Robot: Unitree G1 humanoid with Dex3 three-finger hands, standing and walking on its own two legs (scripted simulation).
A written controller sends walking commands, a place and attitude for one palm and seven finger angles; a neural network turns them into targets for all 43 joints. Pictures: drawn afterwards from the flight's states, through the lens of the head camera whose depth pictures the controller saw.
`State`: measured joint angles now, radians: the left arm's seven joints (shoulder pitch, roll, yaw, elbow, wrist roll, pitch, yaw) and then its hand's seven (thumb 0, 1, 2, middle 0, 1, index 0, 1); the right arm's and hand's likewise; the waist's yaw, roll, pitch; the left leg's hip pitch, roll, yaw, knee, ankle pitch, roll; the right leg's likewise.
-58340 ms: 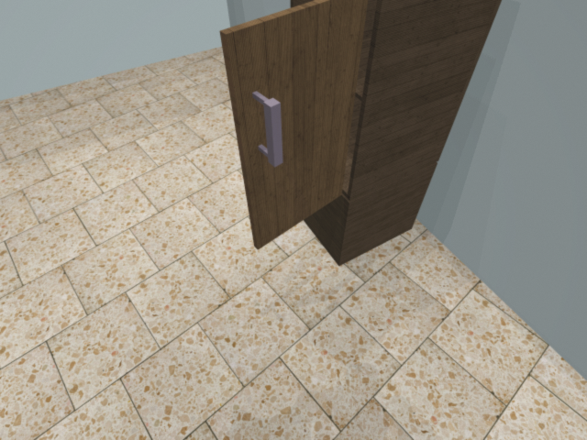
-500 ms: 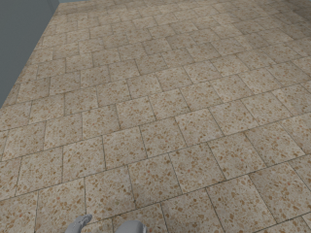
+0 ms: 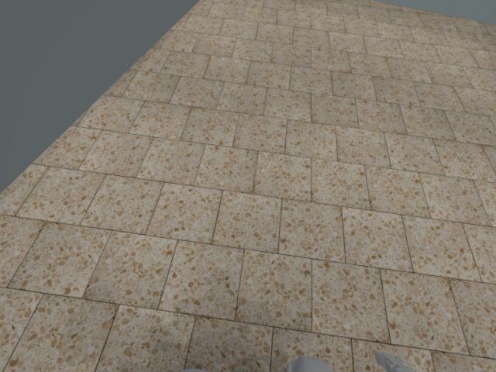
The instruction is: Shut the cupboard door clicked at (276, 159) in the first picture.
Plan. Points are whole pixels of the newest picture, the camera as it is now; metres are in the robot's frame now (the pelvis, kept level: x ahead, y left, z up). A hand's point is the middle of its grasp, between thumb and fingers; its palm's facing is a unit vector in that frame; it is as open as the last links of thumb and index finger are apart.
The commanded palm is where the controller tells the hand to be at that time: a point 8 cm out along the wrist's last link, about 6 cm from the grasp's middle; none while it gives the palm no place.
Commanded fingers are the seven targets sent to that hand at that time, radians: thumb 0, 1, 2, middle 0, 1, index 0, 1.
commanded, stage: turn to face it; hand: left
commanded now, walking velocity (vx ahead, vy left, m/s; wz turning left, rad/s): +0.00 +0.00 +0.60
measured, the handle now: out of the picture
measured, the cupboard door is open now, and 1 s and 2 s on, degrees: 26 26 26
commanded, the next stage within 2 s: none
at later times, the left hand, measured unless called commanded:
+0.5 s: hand out of the picture +0.01 +0.18 -0.16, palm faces +0.32 -0.92 -0.23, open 7.4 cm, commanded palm none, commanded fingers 0.00 0.90 0.90 -0.20 -0.30 -0.20 -0.30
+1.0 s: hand out of the picture -0.01 +0.19 -0.15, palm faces +0.58 -0.76 -0.29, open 7.4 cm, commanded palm none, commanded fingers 0.00 0.90 0.90 -0.20 -0.30 -0.20 -0.30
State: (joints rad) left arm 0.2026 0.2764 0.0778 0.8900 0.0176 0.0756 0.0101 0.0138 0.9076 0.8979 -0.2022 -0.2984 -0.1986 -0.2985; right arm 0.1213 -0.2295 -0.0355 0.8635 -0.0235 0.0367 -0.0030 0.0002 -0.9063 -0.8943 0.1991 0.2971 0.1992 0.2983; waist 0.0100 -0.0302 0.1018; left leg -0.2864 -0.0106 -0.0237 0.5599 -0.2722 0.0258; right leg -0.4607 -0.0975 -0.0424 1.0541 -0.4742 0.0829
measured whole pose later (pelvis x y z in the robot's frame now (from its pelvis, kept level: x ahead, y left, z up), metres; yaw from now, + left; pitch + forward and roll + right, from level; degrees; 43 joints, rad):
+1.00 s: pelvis +0.01 -0.05 -0.01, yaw +37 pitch +0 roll +0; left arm 0.13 0.22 0.05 0.83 0.02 0.02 0.01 0.01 0.91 0.90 -0.20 -0.30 -0.20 -0.30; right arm 0.19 -0.24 -0.08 0.92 -0.02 0.07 0.01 0.00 -0.90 -0.89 0.20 0.30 0.20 0.30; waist -0.03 0.04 0.08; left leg -0.40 -0.06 -0.16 0.76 -0.41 -0.03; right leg -0.27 -0.03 -0.05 0.59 -0.33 0.02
